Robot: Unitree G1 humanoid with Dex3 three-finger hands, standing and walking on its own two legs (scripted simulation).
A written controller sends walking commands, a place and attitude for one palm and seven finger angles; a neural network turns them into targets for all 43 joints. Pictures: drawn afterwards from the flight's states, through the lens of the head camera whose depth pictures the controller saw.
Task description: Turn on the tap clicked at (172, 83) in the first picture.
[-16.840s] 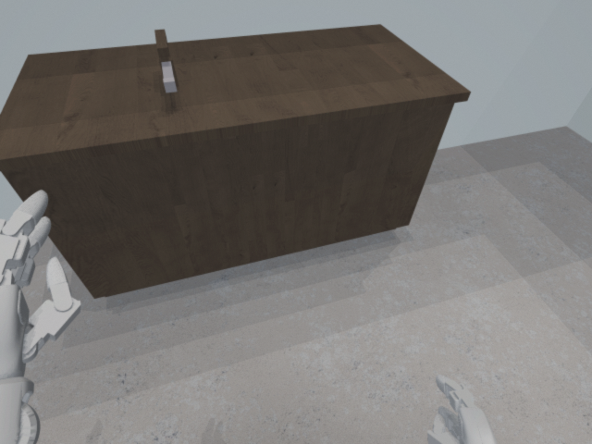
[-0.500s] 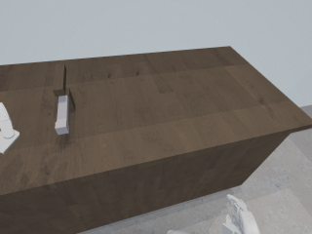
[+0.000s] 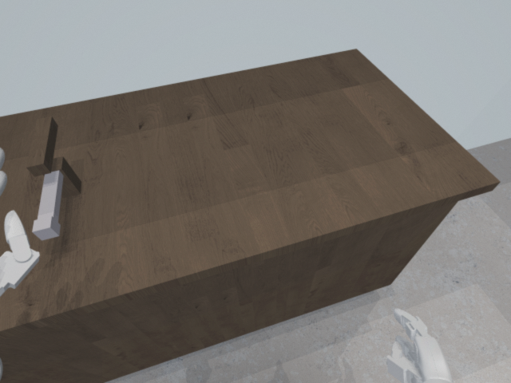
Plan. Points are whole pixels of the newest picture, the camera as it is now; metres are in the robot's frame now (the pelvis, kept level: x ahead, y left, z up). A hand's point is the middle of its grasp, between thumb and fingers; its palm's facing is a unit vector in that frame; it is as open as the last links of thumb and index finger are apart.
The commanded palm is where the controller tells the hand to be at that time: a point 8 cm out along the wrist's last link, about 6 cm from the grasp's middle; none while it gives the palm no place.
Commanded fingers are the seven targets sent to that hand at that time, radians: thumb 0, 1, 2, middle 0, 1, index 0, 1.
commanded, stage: come to a stop and stand still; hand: left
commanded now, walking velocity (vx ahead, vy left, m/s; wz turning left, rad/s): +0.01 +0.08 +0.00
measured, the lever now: (46, 228) +0.34 +0.38 +0.03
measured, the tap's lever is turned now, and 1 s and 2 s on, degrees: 0 0 0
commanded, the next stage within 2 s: look again from close up in 1.58 s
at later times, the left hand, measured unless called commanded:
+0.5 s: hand out of the picture +0.16 +0.33 +0.16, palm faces +0.48 -0.80 -0.35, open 7.4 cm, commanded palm +0.10 +0.36 +0.17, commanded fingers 0.00 0.90 0.90 -0.20 -0.30 -0.20 -0.30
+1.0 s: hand out of the picture +0.17 +0.32 +0.16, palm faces +0.44 -0.83 -0.35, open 7.4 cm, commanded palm +0.12 +0.36 +0.17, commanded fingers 0.00 0.90 0.90 -0.20 -0.30 -0.20 -0.30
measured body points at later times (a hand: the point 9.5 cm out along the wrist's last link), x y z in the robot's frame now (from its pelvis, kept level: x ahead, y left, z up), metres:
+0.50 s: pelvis -0.05 +0.07 +0.00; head -0.06 +0.08 +0.45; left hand +0.13 +0.37 +0.18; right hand +0.12 -0.13 -0.09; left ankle -0.02 +0.16 -0.74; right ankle -0.01 -0.04 -0.74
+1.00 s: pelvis -0.03 +0.07 +0.00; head -0.03 +0.08 +0.45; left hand +0.14 +0.37 +0.18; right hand +0.16 -0.15 -0.07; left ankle -0.02 +0.16 -0.74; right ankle -0.01 -0.04 -0.74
